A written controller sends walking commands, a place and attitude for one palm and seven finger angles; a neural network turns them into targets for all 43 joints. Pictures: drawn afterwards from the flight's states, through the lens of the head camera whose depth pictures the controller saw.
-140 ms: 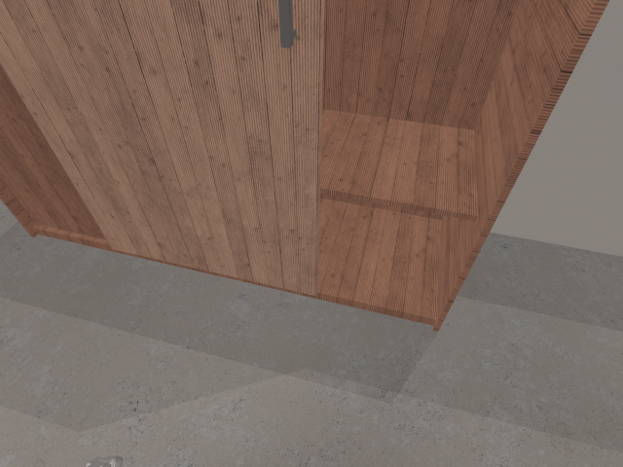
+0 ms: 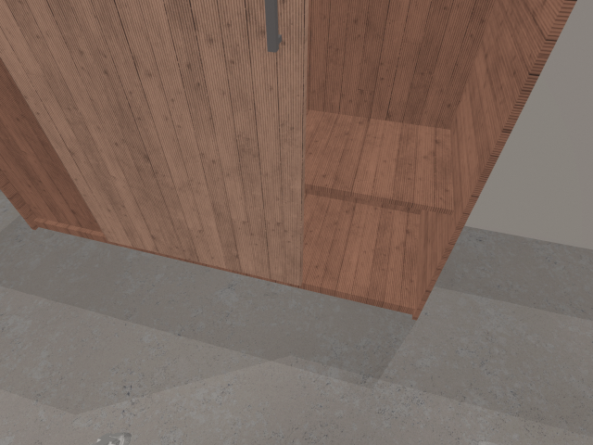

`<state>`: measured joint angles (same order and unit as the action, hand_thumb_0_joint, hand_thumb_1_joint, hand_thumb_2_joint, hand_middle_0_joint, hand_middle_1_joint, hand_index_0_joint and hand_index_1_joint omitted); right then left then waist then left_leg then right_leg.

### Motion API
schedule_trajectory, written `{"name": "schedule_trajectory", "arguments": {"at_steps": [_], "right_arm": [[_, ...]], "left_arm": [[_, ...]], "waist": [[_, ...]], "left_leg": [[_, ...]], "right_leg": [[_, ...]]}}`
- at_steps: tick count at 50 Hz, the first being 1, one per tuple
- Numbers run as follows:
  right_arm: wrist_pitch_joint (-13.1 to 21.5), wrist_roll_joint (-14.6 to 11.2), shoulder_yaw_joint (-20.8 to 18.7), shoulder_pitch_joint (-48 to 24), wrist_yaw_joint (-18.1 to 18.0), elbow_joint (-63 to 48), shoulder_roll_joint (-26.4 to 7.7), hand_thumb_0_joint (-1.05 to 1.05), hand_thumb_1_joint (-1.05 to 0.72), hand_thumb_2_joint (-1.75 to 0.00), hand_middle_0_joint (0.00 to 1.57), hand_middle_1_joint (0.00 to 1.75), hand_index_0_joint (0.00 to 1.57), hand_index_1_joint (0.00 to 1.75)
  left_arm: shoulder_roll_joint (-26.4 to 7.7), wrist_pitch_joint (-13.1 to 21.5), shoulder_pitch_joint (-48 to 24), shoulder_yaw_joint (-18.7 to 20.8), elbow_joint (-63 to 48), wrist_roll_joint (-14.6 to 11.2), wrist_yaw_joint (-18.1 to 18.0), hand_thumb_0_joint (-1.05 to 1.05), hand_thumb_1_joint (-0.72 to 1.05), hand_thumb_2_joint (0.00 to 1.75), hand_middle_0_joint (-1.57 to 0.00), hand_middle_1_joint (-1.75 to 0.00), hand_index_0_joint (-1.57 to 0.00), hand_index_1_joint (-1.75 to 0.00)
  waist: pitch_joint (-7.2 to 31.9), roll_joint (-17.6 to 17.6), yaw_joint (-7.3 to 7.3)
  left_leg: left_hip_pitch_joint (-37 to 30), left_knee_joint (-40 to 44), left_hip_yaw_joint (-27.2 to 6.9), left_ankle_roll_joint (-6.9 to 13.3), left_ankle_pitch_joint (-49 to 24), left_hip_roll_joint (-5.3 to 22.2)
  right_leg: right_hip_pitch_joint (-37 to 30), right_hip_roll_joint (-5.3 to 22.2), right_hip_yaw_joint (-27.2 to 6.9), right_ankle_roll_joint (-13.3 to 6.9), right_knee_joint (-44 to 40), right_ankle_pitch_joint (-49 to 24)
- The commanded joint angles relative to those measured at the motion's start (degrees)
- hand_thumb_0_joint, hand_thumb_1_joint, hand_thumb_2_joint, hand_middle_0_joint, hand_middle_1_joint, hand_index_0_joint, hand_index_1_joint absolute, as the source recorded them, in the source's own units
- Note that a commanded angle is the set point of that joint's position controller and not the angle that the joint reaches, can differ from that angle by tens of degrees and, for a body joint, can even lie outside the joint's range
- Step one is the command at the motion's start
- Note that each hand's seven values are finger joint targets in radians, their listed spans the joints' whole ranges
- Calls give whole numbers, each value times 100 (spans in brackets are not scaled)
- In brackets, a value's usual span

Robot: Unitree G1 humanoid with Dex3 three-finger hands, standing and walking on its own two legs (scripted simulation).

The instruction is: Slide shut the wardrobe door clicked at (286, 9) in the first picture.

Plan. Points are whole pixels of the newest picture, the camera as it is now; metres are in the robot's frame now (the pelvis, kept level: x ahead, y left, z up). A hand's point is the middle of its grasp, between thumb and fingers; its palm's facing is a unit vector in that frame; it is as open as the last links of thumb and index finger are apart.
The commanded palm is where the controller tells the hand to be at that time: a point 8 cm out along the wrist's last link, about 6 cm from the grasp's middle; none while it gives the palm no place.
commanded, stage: stand and wait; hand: left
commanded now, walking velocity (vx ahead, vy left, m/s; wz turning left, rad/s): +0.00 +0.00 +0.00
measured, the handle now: (274, 0) +0.81 +0.10 +0.27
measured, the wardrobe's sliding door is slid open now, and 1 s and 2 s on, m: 0.44 0.44 0.44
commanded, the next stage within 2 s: look at it before walking up in 0.68 s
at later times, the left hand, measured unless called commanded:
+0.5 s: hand out of the picture +0.06 +0.24 -0.15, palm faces -0.02 -0.94 -0.35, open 7.4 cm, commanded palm none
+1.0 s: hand out of the picture +0.08 +0.23 -0.15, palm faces -0.02 -0.94 -0.34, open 7.4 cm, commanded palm none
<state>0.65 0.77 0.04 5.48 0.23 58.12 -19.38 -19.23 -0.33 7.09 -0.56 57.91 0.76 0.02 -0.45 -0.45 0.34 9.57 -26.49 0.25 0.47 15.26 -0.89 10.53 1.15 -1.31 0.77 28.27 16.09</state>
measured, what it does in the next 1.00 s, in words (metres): stands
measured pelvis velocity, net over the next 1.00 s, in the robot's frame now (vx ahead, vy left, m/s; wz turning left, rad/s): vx -0.01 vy -0.01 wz -0.01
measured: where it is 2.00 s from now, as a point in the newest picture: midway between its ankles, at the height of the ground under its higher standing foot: outside the picture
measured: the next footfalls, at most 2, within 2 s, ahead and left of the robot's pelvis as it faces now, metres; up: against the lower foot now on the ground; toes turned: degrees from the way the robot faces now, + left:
none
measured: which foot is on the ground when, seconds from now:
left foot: down 0.00-1.00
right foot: down 0.00-1.00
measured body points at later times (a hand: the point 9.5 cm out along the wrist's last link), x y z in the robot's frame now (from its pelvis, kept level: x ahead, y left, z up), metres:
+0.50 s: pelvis -0.01 -0.01 +0.00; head +0.00 -0.02 +0.45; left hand +0.06 +0.28 -0.13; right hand +0.06 -0.31 -0.13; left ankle -0.01 +0.12 -0.74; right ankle -0.01 -0.13 -0.74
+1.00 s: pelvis -0.01 -0.01 +0.01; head -0.01 -0.02 +0.46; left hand +0.08 +0.28 -0.12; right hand +0.07 -0.31 -0.13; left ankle -0.01 +0.12 -0.74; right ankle -0.01 -0.13 -0.74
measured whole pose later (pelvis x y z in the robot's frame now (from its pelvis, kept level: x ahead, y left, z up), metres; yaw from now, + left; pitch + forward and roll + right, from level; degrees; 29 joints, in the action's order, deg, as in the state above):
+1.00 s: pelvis -0.01 -0.01 +0.01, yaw +0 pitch -2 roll +0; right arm 0.7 0.5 0.0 6.7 0.1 63.6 -19.4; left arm -18.8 0.3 7.4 0.1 61.9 0.8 0.0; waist -1.2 -0.3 0.1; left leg 7.7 -21.4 0.1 -0.9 12.0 0.7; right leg 8.8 -0.4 -1.1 -0.4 23.1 12.6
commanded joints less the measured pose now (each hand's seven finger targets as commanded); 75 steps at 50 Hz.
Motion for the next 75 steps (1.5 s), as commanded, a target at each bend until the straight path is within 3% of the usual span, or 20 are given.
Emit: {"name": "schedule_trajectory", "arguments": {"at_steps": [1,25,67,75], "right_arm": [[143,15,-263,-310,-107,-298,-1151,0,-90,-90,20,30,20,30],[125,-9,-220,-129,-106,148,-1135,0,-90,-90,20,30,20,30],[133,-26,-192,-125,-116,246,-1126,0,-90,-90,20,30,20,30],[125,-20,-239,-64,-144,231,-1113,0,-90,-90,20,30,20,30]], "left_arm": [[-1227,164,-227,274,-340,-12,-75,0,90,90,-20,-30,-20,-30],[-1223,200,-135,292,26,-26,-64,0,90,90,-20,-30,-20,-30],[-1166,210,-73,278,88,-20,-75,0,90,90,-20,-30,-20,-30],[-1182,183,-63,324,37,-11,-72,0,90,90,-20,-30,-20,-30]], "waist": [[252,77,-34],[219,110,-36],[221,44,-28],[207,54,-38]], "left_leg": [[-48,521,-497,193,-1172,656],[-95,710,-524,99,-848,695],[-324,891,-556,81,-1211,761],[-407,724,-378,53,-1250,811]], "right_leg": [[-24,505,-451,-278,-472,-1208],[-95,563,-605,-306,-884,-826],[-244,543,-539,-254,-991,-1272],[-150,520,-669,-306,-881,-1661]]}}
